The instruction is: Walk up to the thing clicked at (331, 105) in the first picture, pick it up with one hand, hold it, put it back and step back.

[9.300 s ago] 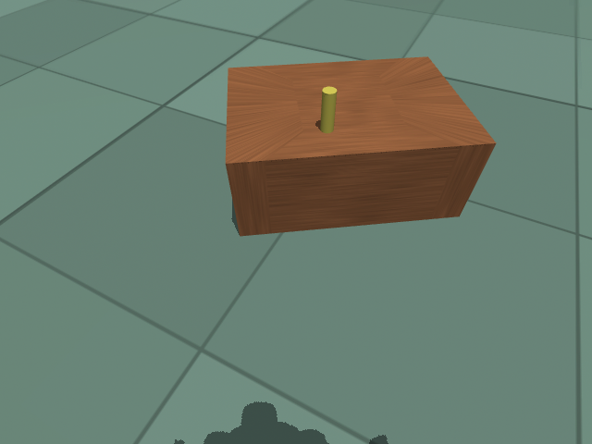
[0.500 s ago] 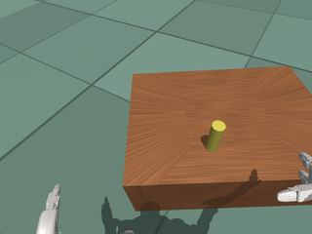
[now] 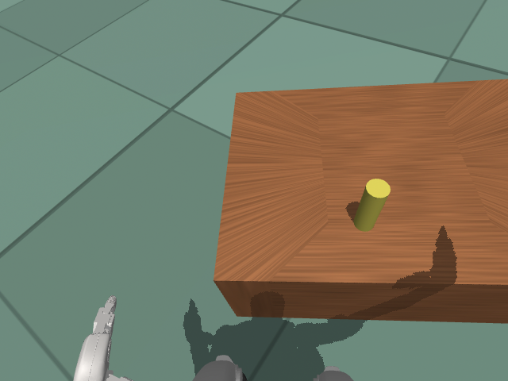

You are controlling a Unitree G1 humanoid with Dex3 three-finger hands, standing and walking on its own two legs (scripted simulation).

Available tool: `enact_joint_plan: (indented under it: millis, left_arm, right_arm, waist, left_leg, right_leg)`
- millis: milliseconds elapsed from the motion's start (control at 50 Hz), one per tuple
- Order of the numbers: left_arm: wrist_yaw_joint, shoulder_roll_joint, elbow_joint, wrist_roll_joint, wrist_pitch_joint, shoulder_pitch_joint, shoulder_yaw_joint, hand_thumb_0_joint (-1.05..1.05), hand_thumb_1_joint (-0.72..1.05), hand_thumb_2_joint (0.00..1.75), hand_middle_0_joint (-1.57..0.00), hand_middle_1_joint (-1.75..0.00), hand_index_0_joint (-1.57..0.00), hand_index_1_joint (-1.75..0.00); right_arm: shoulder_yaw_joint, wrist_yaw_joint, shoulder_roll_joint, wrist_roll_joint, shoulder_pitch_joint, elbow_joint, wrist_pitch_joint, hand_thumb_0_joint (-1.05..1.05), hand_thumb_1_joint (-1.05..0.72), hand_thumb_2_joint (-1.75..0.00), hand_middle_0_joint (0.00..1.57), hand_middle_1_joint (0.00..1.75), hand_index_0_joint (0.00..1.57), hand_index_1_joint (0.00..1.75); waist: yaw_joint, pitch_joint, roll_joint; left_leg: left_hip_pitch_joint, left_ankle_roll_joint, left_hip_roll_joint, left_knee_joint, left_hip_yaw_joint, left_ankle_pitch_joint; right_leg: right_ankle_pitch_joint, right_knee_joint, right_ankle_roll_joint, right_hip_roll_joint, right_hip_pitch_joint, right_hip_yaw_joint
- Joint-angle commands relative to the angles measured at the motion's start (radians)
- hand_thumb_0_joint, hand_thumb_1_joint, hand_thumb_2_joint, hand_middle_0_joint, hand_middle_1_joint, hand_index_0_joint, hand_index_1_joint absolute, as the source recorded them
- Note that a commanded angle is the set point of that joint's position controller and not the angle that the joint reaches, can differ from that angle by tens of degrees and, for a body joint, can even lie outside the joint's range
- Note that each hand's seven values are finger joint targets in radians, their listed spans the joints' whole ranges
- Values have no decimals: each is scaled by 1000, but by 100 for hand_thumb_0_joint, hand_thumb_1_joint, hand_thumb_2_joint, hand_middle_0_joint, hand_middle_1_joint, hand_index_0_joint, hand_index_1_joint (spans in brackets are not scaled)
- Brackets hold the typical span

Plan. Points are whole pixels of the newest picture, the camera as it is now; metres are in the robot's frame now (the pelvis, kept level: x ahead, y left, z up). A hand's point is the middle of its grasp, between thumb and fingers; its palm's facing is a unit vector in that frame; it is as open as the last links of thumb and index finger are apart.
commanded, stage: go down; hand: right
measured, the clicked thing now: (370, 207) +0.53 -0.23 -0.22
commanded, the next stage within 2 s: approach in 0.68 s
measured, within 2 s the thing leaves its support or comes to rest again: neither
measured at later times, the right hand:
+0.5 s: hand out of the picture +0.37 -0.40 +0.04, palm faces +0.25 +0.97 -0.08, open 17.5 cm
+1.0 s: hand out of the picture +0.40 -0.40 +0.04, palm faces +0.25 +0.97 -0.02, open 17.7 cm
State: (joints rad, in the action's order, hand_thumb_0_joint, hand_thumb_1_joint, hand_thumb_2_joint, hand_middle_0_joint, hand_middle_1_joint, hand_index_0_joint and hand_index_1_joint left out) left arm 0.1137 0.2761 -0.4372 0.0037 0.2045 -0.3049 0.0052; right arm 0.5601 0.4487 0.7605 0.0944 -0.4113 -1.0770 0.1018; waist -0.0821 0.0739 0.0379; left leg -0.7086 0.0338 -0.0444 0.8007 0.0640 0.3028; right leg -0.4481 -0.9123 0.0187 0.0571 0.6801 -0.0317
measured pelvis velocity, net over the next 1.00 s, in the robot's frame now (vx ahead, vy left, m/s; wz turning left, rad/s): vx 0.00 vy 0.00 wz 0.00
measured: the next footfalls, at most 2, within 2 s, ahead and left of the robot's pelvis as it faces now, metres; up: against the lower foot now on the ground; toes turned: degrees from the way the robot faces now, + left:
none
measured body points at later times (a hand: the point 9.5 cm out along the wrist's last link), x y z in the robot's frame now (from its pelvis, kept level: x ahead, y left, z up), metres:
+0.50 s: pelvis +0.01 +0.00 -0.01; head +0.10 -0.05 +0.43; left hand +0.16 +0.27 -0.05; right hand +0.36 -0.45 +0.04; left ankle +0.05 +0.15 -0.69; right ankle +0.00 -0.12 -0.69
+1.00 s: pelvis +0.00 +0.00 -0.02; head +0.11 -0.06 +0.41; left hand +0.16 +0.26 -0.05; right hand +0.38 -0.45 +0.04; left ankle +0.05 +0.15 -0.69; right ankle +0.00 -0.12 -0.69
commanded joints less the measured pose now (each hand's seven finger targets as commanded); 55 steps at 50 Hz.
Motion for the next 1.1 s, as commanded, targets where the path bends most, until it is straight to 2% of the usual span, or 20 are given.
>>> enact_joint_plan:
  millis: [0,20,60,80,100,160,220,320,380,480,520,580,680,760,780,840,900,940,1000,1080]
  left_arm:
    - [12,176,114,-2,47,16,-85,0,-55,5,-6,-5,-5,-5]
    - [10,176,154,-1,50,52,-76,0,-55,5,-5,-5,-5,-5]
    - [4,142,84,-1,42,-6,-56,0,-55,5,-5,-5,-5,-5]
    - [3,144,76,0,39,-23,-60,0,-55,6,-5,-5,-5,-5]
    - [9,216,197,-1,48,68,-102,0,-55,5,-5,-5,-5,-5]
    - [7,213,157,2,34,9,-105,0,-55,6,-5,-5,-5,-5]
    - [1,180,122,0,29,3,-86,0,-55,6,-5,-5,-5,-5]
    - [-4,173,170,-3,22,3,-64,0,-55,5,-5,-5,-5,-5]
    - [-10,173,122,1,15,-4,-64,0,-55,6,-5,-5,-5,-5]
    - [-12,210,207,-1,14,19,-89,0,-55,5,-5,-5,-5,-5]
    - [-22,142,137,0,7,-30,-31,0,-55,6,-5,-5,-5,-5]
    - [-12,206,195,1,14,23,-80,0,-55,5,-5,-5,-5,-5]
    - [-21,160,183,0,9,-4,-41,0,-55,5,-5,-4,-5,-5]
    - [-20,213,252,2,15,26,-74,0,-58,7,-5,-3,-3,-5]
    - [-20,199,301,2,18,43,-57,0,-55,5,-5,-4,-4,-5]
    - [-31,142,165,3,11,-34,-23,0,-56,5,-4,-3,-3,-4]
    - [-25,200,245,13,34,35,-74,0,-57,6,-4,-3,-3,-5]
    - [-37,179,276,15,43,20,-55,0,-58,6,-4,-3,-3,-5]
    - [-43,213,348,19,54,-7,-95,0,-58,6,-4,-3,-3,-5]
    - [-63,187,408,28,62,-74,-93,0,-57,5,-5,-4,-4,-5]
  right_arm:
    - [68,12,400,22,-288,153,85,0,54,-5,4,5,4,5]
    - [92,10,448,21,-329,180,96,0,54,-4,4,5,4,5]
    - [73,22,420,22,-296,135,99,0,53,-4,4,5,4,5]
    - [67,29,405,24,-288,106,98,0,53,-4,4,5,4,5]
    - [101,26,466,31,-329,156,109,0,52,-4,4,5,5,5]
    - [102,40,463,31,-328,122,111,0,51,-4,5,5,5,5]
    - [109,46,469,34,-320,85,122,0,54,-5,4,5,4,5]
    - [121,63,493,33,-343,83,133,0,55,-4,4,5,5,5]
    - [130,67,509,37,-357,78,138,0,55,-4,5,5,5,5]
    - [156,75,557,36,-391,105,146,0,57,-4,4,5,5,5]
    - [134,84,517,37,-366,53,142,0,57,-4,4,5,5,5]
    - [161,81,583,33,-426,76,151,0,60,-4,4,5,4,5]
    - [150,90,572,32,-437,46,151,0,61,-4,3,6,4,6]
    - [177,98,621,35,-455,56,152,0,61,-4,2,6,4,6]
    - [162,99,612,32,-501,77,159,0,58,-5,4,6,5,6]
    - [129,115,524,47,-437,-47,165,0,61,-5,4,6,5,6]
    - [145,123,515,72,-470,-67,215,0,61,-5,3,6,5,6]
    - [146,131,475,86,-457,-78,267,0,61,-6,3,6,5,6]
    - [159,134,440,113,-451,-103,339,0,61,-5,4,6,5,6]
    - [193,121,448,119,-456,-75,413,0,61,-4,4,6,5,6]
  waist:
    - [5,310,-202]
    - [14,312,-225]
    - [9,296,-243]
    - [0,328,-235]
    - [-2,364,-211]
    - [-9,389,-232]
    - [-3,354,-229]
    - [-8,406,-231]
    - [-6,339,-251]
    - [-18,431,-251]
    - [-13,378,-268]
    - [-26,412,-253]
    - [-19,357,-260]
    - [-32,428,-243]
    - [-36,436,-240]
    - [-41,307,-231]
    - [-74,384,-175]
    - [-81,395,-181]
    - [-109,403,-167]
    - [-117,414,-211]
  left_leg:
    - [182,-53,41,-59,-10,-141]
    - [179,-55,39,-64,-13,-122]
    - [166,-55,42,-58,-9,-126]
    - [153,-55,46,-47,-6,-149]
    - [176,-53,46,-50,-5,-160]
    - [163,-53,49,-39,-3,-201]
    - [163,-53,45,-34,-8,-192]
    - [163,-53,47,-23,-8,-232]
    - [117,-58,50,-21,-6,-192]
    - [155,-56,47,-17,-9,-215]
    - [139,-56,46,-16,-9,-214]
    - [131,-56,47,-12,-8,-204]
    - [114,-59,46,-15,-10,-159]
    - [123,-57,47,-8,-6,-175]
    - [131,-55,49,-2,-6,-173]
    - [49,-56,47,12,-9,-135]
    - [31,-52,46,59,-14,-172]
    - [-6,-50,46,97,-15,-175]
    - [-62,-50,52,147,-12,-139]
    - [-149,-53,51,224,-26,-81]
  right_leg:
    - [271,158,-16,-38,-127,-5]
    - [248,159,-14,-38,-112,-6]
    - [257,157,-10,-37,-120,-6]
    - [318,146,-6,-33,-140,-14]
    - [334,142,-7,-32,-143,-18]
    - [436,119,-3,-30,-184,-20]
    - [371,117,-9,-37,-133,-12]
    - [455,93,-7,-37,-163,-16]
    - [429,97,-6,-33,-122,-19]
    - [429,82,-11,-34,-156,-16]
    - [420,80,-12,-39,-127,-13]
    - [403,74,-12,-34,-135,-17]
    - [318,82,-17,-39,-83,-13]
    - [337,68,-17,-36,-105,-20]
    - [331,70,-15,-36,-102,-22]
    - [273,55,-21,-40,-9,-20]
    - [307,-10,-23,-33,15,-27]
    - [333,-46,-23,-36,34,-30]
    - [306,-88,-24,-34,80,-36]
    - [214,-160,-24,-40,182,-33]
